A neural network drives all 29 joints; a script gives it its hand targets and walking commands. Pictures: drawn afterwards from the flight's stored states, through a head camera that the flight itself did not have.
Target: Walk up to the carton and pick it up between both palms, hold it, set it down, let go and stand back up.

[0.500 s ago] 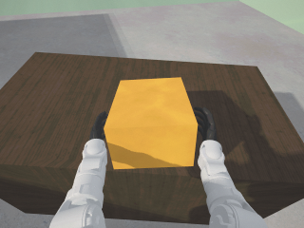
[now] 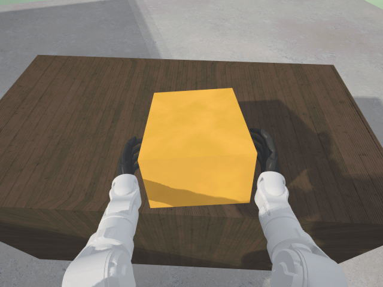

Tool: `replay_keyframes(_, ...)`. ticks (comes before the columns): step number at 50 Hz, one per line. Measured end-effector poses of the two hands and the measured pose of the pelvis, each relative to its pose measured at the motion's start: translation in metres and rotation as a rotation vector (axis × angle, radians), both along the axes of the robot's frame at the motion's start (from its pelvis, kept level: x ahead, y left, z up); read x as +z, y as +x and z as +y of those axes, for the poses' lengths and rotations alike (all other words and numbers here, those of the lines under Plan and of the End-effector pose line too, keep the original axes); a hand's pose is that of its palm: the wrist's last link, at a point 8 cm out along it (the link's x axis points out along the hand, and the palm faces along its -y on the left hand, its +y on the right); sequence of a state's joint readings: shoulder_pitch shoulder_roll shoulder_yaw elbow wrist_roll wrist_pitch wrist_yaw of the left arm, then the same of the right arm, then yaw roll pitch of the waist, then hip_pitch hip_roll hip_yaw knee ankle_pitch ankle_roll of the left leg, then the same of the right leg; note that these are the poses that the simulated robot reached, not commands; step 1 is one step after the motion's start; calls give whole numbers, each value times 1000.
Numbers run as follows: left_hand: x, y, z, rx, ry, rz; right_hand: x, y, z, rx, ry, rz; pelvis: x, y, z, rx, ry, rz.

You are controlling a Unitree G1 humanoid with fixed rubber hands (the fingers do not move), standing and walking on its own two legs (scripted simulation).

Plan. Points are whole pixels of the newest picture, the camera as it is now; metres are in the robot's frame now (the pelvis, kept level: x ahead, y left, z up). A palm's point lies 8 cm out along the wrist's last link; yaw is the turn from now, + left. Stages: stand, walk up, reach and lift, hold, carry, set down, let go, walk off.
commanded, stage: set down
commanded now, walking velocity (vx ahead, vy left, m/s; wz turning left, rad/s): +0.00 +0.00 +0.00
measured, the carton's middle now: (196, 141) +0.48 +0.03 +0.00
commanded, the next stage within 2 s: none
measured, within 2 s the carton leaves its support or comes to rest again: rests again in 0.84 s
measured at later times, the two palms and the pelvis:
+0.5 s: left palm (130, 172) +0.37 +0.18 +0.00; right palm (268, 172) +0.38 -0.14 +0.02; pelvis -0.02 -0.01 +0.00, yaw +0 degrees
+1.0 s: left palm (135, 177) +0.38 +0.17 -0.03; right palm (267, 178) +0.38 -0.15 -0.02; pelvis -0.01 +0.00 -0.01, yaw -1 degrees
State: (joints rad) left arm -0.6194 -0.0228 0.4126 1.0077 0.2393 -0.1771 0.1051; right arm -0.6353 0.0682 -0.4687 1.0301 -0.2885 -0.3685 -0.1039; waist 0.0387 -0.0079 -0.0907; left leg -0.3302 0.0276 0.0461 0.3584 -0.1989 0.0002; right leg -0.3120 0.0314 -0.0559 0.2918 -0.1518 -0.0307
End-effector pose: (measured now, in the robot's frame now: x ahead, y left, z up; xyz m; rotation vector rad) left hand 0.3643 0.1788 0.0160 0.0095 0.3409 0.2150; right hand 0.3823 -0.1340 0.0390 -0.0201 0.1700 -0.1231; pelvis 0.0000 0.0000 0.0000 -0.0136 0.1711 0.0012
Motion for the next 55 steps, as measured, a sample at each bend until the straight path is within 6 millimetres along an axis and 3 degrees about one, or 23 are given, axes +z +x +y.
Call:
replay_keyframes(8,-2,0,0,10,-14,-5,-14,-7,-4,2,1,50,-1,-10,-5,0,7,32)
replay_keyframes(19,-9,4,-1,12,-30,-11,-18,-6,-3,11,-14,58,-4,-18,-8,3,9,96)
replay_keyframes(55,-46,12,-6,-25,-13,-17,-58,1,-13,22,8,70,-16,-12,0,-10,-3,223)
